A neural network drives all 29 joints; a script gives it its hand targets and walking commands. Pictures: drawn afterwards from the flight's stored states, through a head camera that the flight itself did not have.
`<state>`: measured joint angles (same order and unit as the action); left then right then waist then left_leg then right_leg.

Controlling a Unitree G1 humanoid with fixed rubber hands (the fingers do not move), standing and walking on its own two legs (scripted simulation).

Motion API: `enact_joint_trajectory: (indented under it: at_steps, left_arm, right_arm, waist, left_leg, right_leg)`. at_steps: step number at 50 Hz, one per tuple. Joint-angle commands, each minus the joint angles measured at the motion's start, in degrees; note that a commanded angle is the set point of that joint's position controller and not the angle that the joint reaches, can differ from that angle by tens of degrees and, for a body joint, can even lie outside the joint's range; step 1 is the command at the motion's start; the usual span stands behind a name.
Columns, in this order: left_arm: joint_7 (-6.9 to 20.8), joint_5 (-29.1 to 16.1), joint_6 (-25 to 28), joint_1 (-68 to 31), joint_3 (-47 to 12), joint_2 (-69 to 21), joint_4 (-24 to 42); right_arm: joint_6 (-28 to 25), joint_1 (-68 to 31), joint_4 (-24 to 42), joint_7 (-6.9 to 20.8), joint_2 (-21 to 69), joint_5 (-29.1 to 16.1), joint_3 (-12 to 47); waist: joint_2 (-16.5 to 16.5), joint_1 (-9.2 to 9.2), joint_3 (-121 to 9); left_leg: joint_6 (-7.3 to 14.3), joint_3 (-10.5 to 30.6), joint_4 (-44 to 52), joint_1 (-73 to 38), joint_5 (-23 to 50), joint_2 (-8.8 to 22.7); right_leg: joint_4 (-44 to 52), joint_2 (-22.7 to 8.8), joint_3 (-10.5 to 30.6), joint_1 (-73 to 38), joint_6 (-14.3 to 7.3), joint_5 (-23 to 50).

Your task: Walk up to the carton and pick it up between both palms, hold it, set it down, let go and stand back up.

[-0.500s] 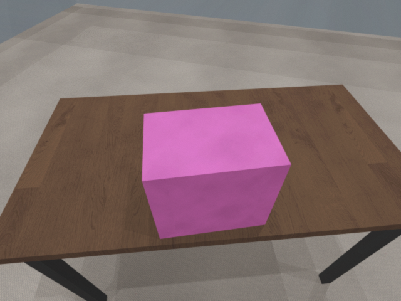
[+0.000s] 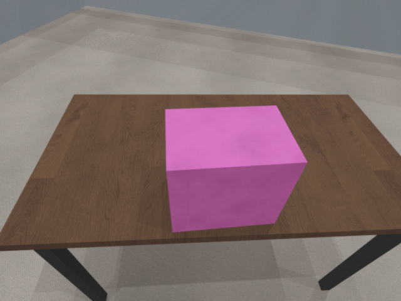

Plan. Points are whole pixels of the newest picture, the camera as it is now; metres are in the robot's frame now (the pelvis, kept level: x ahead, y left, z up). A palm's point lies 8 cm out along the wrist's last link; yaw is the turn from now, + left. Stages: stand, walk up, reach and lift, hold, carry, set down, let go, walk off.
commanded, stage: walk up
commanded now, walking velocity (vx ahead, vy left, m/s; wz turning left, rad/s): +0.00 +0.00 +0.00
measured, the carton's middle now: (223, 170) +0.41 -0.04 +0.04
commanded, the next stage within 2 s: none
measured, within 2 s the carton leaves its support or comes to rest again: neither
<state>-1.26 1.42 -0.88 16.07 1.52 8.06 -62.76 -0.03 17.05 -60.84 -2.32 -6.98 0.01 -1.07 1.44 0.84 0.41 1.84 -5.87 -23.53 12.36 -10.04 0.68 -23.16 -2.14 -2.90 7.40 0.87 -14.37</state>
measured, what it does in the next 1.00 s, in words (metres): stands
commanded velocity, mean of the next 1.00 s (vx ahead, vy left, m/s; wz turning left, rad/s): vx -0.02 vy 0.00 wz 0.01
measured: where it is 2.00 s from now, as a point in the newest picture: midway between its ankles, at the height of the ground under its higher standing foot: outside the picture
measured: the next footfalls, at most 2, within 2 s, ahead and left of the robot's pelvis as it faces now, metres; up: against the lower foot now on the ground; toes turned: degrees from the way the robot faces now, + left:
none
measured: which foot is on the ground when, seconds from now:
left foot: down 0.00-1.00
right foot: down 0.00-1.00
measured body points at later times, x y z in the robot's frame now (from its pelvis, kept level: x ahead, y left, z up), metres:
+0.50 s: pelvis +0.02 +0.01 +0.00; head +0.03 +0.01 +0.45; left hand -0.01 +0.21 -0.16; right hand +0.00 -0.20 -0.16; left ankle +0.03 +0.10 -0.74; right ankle -0.02 -0.13 -0.74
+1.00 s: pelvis +0.03 +0.02 +0.00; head +0.06 +0.02 +0.45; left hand +0.01 +0.24 -0.17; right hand +0.02 -0.19 -0.16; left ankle +0.03 +0.10 -0.74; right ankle -0.02 -0.13 -0.74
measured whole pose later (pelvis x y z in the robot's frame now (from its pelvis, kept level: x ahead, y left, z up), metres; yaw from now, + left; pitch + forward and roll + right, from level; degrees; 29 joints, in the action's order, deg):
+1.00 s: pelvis +0.03 +0.02 +0.00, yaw +1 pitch +0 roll +1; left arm -3.7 0.0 0.1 16.6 1.7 7.0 -66.4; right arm -1.3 17.6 -63.3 -2.4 -6.4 0.3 -1.2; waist 0.8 -0.7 3.1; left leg 3.6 -6.1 -25.7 11.5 -13.6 -2.2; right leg -26.5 -5.4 -3.1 6.8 3.6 -18.3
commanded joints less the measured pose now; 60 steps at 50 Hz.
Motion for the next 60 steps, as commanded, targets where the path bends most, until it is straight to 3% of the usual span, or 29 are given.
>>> enact_joint_trajectory:
  at_steps: [1,4,6,10,11,12,18,19,20,22,28,30,34,36,41,44,47,48,49,50,51,52,53,54,55,56,57,59,60]
  left_arm:
    - [-0.12,-0.19,1.22,5.41,0.23,3.01,-1.06]
    - [-0.33,-0.68,1.95,5.79,0.33,3.23,-2.08]
    - [-0.46,-0.62,2.03,6.46,0.16,2.53,-2.46]
    - [-0.61,-0.43,2.24,7.20,-0.20,1.91,-3.64]
    - [-0.68,-0.37,2.23,7.01,-0.11,2.59,-3.52]
    - [-0.71,-0.44,2.15,7.25,0.03,2.04,-3.83]
    - [-0.85,-0.70,1.89,7.77,-0.39,1.32,-4.48]
    - [-0.94,-0.48,1.91,7.50,-0.30,1.47,-4.39]
    - [-0.96,-0.59,1.94,7.40,-0.24,2.26,-4.38]
    - [-0.99,-0.54,1.90,8.47,-0.16,1.77,-4.74]
    - [-1.08,-0.38,1.76,8.08,-0.19,1.70,-4.80]
    - [-1.12,-0.45,1.67,7.38,-0.07,1.66,-4.71]
    - [-1.30,-0.58,1.65,7.15,-0.13,1.84,-5.03]
    - [-1.31,-0.51,1.61,7.19,-0.12,1.50,-4.69]
    - [-1.53,-0.57,1.82,7.61,0.08,2.10,-4.91]
    - [-1.56,-0.67,1.56,7.85,-0.11,1.51,-5.05]
    - [-1.63,-0.45,1.40,7.28,-0.04,2.03,-5.28]
    - [-2.96,-1.75,1.05,2.81,2.55,9.50,-2.67]
    - [-3.50,-2.02,1.09,6.67,2.09,8.37,-2.38]
    - [-3.64,-2.15,0.78,8.25,1.94,6.84,-2.42]
    - [-3.64,-2.31,0.18,6.97,1.98,5.83,-1.46]
    - [-3.56,-2.14,-0.80,2.75,2.49,5.15,0.47]
    - [-3.55,-1.58,-1.83,0.99,2.56,3.85,1.72]
    - [-2.44,-0.57,-2.00,1.48,0.77,0.13,1.99]
    - [-1.80,-0.24,-2.08,0.64,0.64,-0.10,2.79]
    - [-1.30,-0.04,-2.02,0.70,1.01,1.47,2.86]
    - [-1.17,-0.06,-1.86,2.39,1.41,2.22,2.49]
    - [-1.62,-0.52,-1.15,8.92,1.55,2.85,0.73]
    - [-1.78,-0.53,-0.67,13.14,1.61,3.00,-1.14]
  right_arm:
    - [-0.97,2.77,1.01,0.32,-6.24,-0.44,-0.94]
    - [-1.33,3.87,0.10,0.49,-5.88,0.02,-0.78]
    - [-1.53,3.93,-0.23,0.54,-6.13,0.12,-0.95]
    - [-1.61,4.14,-1.20,0.48,-5.77,0.04,-0.64]
    - [-1.55,5.18,-1.45,0.53,-5.46,0.02,-0.50]
    - [-1.57,4.64,-1.84,0.51,-5.12,0.05,-0.38]
    - [-1.52,5.20,-2.98,0.26,-4.35,0.03,-0.13]
    - [-1.51,5.28,-3.48,0.27,-4.03,0.36,0.15]
    - [-1.55,5.60,-3.44,0.29,-3.76,0.12,0.26]
    - [-1.92,5.79,-3.55,0.20,-4.13,0.19,0.21]
    - [-2.04,6.16,-4.31,0.11,-3.03,0.06,0.40]
    - [-2.12,6.01,-4.18,0.07,-3.52,0.26,0.53]
    - [-2.19,7.12,-4.54,0.06,-3.80,0.07,0.17]
    - [-2.13,6.83,-4.74,0.03,-3.21,0.18,0.16]
    - [-2.41,6.80,-4.76,-0.18,-4.00,0.19,-0.12]
    - [-2.17,6.89,-4.60,-0.30,-4.23,-0.01,-0.17]
    - [-1.90,7.38,-4.62,-0.23,-3.20,0.11,-0.08]
    - [-1.42,3.88,-0.87,-0.63,-9.27,0.89,-1.74]
    - [-1.40,3.99,0.13,-0.50,-10.32,0.26,-2.56]
    - [-1.27,5.24,1.01,-0.47,-10.80,0.08,-2.94]
    - [-0.89,7.76,1.01,-0.53,-10.36,-0.09,-3.03]
    - [-0.53,10.75,0.48,-0.69,-10.48,0.64,-3.12]
    - [-0.23,10.06,0.91,-1.04,-12.20,1.39,-3.30]
    - [0.12,8.86,0.54,-0.94,-9.92,1.87,-2.42]
    - [0.73,2.58,2.32,-1.01,-8.63,2.18,-2.06]
    - [1.12,-2.51,4.53,-1.01,-9.02,2.46,-2.37]
    - [1.05,-4.80,5.09,-0.85,-9.19,2.47,-2.28]
    - [0.91,-4.74,4.12,-0.37,-10.09,1.65,-2.25]
    - [0.97,-4.05,3.99,-0.19,-10.60,1.12,-2.51]
  waist:
    - [-4.50,0.00,5.31]
    - [-0.72,-0.29,3.52]
    - [-2.58,-0.53,3.15]
    - [0.44,-0.54,3.95]
    - [-0.02,-1.38,2.86]
    - [-1.57,-0.94,3.81]
    - [0.47,-0.72,5.62]
    - [-0.89,-0.84,5.84]
    - [0.30,-0.81,5.59]
    - [-1.13,-0.53,4.68]
    - [-0.33,-0.43,5.47]
    - [-1.97,-0.49,5.46]
    - [0.05,-0.91,5.21]
    - [-2.33,-0.85,4.69]
    - [-0.99,-0.53,2.59]
    - [-2.02,-0.73,4.40]
    - [-0.32,-1.23,4.60]
    - [-2.00,-1.14,10.47]
    - [-2.79,-1.21,2.61]
    - [-2.53,-1.77,-1.68]
    - [-6.63,-3.34,-5.57]
    - [-9.81,-5.51,-5.72]
    - [-9.54,-5.02,-5.55]
    - [-6.88,-3.74,-7.93]
    - [-10.68,-1.90,-1.02]
    - [-11.61,-0.43,3.37]
    - [-11.95,0.63,5.12]
    - [-7.18,2.50,3.54]
    - [-2.77,3.43,2.13]
  left_leg:
    - [0.00,9.52,12.51,-1.66,-8.69,7.03]
    - [0.60,8.57,10.57,-3.88,-3.76,6.69]
    - [0.58,7.52,9.64,-5.14,-3.21,6.53]
    - [0.61,6.64,8.10,-5.86,0.37,5.89]
    - [0.58,6.93,7.88,-5.72,0.00,5.82]
    - [0.77,6.93,7.99,-5.44,0.24,6.04]
    - [0.38,6.19,7.73,-4.93,2.17,5.49]
    - [0.51,6.44,7.37,-4.90,3.21,5.66]
    - [0.73,6.76,7.47,-4.70,3.35,5.63]
    - [0.64,6.43,7.16,-4.93,4.90,5.90]
    - [0.70,6.21,6.97,-5.41,7.25,5.66]
    - [0.69,6.43,7.32,-5.14,7.75,5.54]
    - [1.03,6.78,6.82,-6.46,9.45,5.73]
    - [1.10,6.52,6.84,-6.14,8.93,5.83]
    - [1.67,6.55,5.16,-8.94,16.96,6.06]
    - [1.38,6.13,5.45,-8.08,15.96,5.95]
    - [1.34,6.30,5.95,-7.37,13.67,5.77]
    - [0.50,7.16,-3.39,-0.97,40.58,8.23]
    - [2.13,6.56,-6.82,-5.60,51.50,9.50]
    - [4.21,8.16,-7.96,-9.51,58.18,11.21]
    - [7.17,11.66,-6.74,-11.98,62.21,14.71]
    - [11.61,17.94,-2.60,-10.78,65.06,19.65]
    - [15.42,19.59,-1.06,-6.00,60.65,22.92]
    - [13.68,18.76,5.69,-1.06,15.27,20.19]
    - [11.51,18.66,10.68,7.96,-8.24,17.41]
    - [9.75,18.79,13.03,13.01,-15.97,15.80]
    - [8.79,18.77,13.33,15.28,-14.17,14.64]
    - [6.93,18.03,8.98,15.44,-6.63,13.22]
    - [5.04,16.53,5.07,16.26,-5.98,11.79]
  right_leg:
    - [6.71,-2.43,3.11,5.43,-2.13,2.08]
    - [7.60,-3.65,3.33,3.61,-1.98,3.42]
    - [8.03,-3.75,3.77,4.42,-1.55,3.28]
    - [8.08,-4.11,3.76,5.57,-1.50,4.79]
    - [7.81,-4.32,3.77,4.42,-1.43,4.09]
    - [7.88,-4.48,3.98,4.99,-1.61,3.89]
    - [7.44,-4.64,3.89,5.15,-0.98,5.27]
    - [7.35,-4.79,4.11,4.81,-1.07,6.16]
    - [7.36,-4.69,3.47,4.54,-1.07,6.35]
    - [6.72,-4.85,3.62,3.14,-1.01,7.19]
    - [6.24,-4.95,3.39,3.55,-0.91,8.00]
    - [6.00,-5.00,3.35,3.06,-0.77,7.41]
    - [6.11,-5.05,2.89,3.19,-0.46,7.49]
    - [6.03,-5.17,2.67,2.75,-0.40,7.38]
    - [5.02,-5.22,2.06,2.02,-0.05,10.09]
    - [5.27,-5.30,1.88,2.58,0.24,9.09]
    - [5.15,-5.33,1.90,2.05,0.07,8.82]
    - [-3.71,-7.93,0.11,3.66,1.57,22.74]
    - [-7.30,-7.91,-1.91,4.15,1.84,23.70]
    - [-12.01,-6.05,-3.90,7.23,2.54,17.61]
    - [-18.97,-3.28,-4.77,10.07,3.02,3.32]
    - [-30.17,-0.14,-3.71,14.61,3.37,-19.31]
    - [-39.36,-0.99,0.36,15.36,2.68,-24.37]
    - [-37.00,-3.61,3.05,11.95,0.22,-18.37]
    - [-34.21,-4.32,2.49,12.01,0.17,-15.18]
    - [-30.62,-3.86,0.88,10.78,0.35,-14.56]
    - [-24.74,-3.06,-0.43,7.96,0.53,-13.48]
    - [-10.42,-1.37,-2.30,0.43,-0.66,-6.23]
    - [-2.84,-1.09,-3.33,-5.29,-1.27,-0.07]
